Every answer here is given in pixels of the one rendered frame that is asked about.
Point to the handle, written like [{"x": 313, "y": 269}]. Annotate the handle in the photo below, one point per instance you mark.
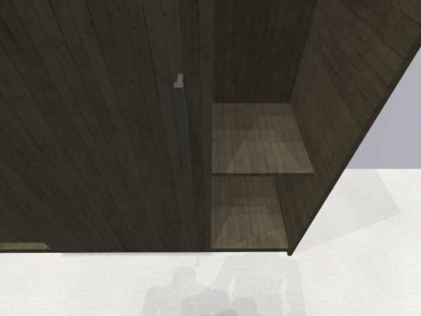
[{"x": 181, "y": 112}]

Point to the wardrobe door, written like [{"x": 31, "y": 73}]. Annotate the wardrobe door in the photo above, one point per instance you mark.
[
  {"x": 12, "y": 230},
  {"x": 90, "y": 156}
]

